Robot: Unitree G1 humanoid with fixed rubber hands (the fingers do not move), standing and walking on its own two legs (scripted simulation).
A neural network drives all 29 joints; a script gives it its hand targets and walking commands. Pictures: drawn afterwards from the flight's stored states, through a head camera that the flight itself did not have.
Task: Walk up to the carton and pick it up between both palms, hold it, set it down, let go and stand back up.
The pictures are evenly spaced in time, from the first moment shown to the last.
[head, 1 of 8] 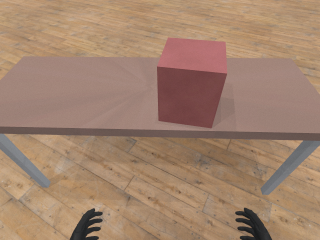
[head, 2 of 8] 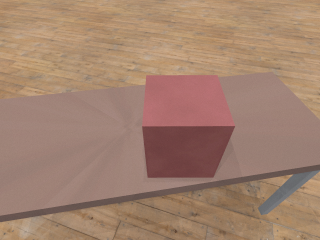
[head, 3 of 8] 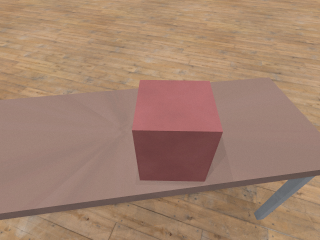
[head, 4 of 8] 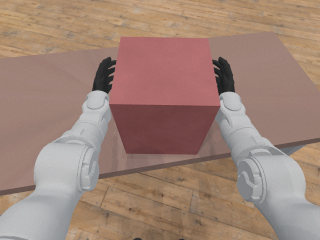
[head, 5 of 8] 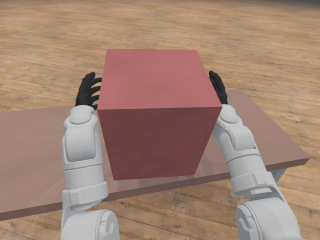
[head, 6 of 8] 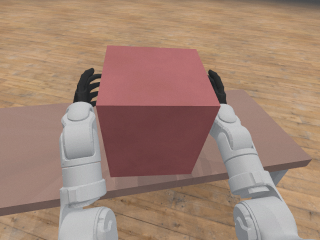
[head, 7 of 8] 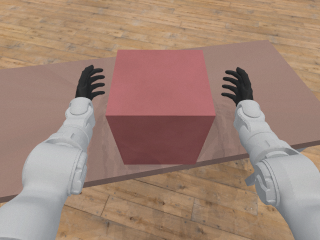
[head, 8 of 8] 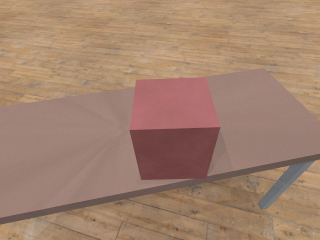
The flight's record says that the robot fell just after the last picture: no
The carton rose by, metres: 0.18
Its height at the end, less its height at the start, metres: +0.00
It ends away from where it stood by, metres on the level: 0.02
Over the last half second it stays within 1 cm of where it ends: yes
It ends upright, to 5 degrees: yes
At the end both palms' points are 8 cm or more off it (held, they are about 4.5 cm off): yes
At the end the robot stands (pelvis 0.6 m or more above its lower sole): yes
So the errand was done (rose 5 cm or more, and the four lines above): yes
